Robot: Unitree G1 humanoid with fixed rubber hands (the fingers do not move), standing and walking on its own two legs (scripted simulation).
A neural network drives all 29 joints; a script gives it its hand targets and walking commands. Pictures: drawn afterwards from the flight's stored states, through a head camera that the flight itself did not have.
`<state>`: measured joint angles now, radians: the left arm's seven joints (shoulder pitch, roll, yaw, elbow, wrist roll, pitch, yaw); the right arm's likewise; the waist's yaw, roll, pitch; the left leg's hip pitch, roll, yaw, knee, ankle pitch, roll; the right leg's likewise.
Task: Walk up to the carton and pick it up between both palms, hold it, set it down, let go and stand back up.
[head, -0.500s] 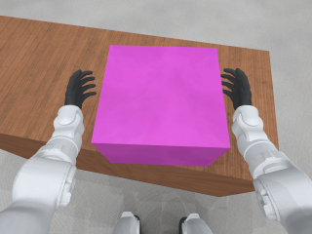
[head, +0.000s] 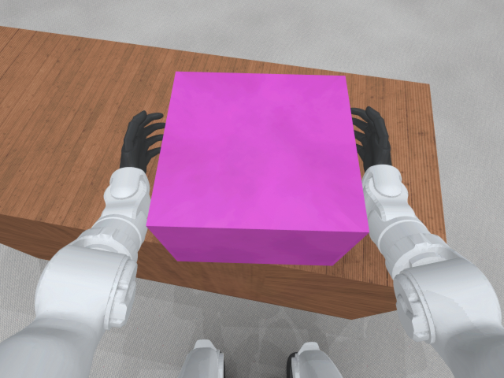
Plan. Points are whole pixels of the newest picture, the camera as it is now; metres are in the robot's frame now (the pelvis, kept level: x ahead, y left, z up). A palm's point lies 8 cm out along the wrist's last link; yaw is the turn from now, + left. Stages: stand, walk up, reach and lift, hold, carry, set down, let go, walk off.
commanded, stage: reach and lift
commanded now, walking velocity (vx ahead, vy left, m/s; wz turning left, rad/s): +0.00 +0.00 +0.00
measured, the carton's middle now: (257, 172) +0.46 +0.01 -0.02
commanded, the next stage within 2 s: none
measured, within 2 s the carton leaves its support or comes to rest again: neither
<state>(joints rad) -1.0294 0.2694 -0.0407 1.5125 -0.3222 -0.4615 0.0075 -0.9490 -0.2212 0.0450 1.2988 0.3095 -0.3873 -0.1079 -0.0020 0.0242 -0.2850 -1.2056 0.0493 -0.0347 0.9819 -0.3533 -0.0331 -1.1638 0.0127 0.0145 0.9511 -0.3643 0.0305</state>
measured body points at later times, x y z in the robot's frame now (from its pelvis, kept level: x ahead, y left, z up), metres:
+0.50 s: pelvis +0.00 +0.00 +0.01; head +0.15 +0.01 +0.43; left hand +0.47 +0.20 +0.02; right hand +0.47 -0.18 +0.02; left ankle +0.03 +0.13 -0.66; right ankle +0.03 -0.14 -0.66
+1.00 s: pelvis +0.03 +0.00 +0.04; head +0.19 +0.01 +0.46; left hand +0.47 +0.20 +0.01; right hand +0.47 -0.18 +0.02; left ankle +0.03 +0.13 -0.66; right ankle +0.03 -0.14 -0.66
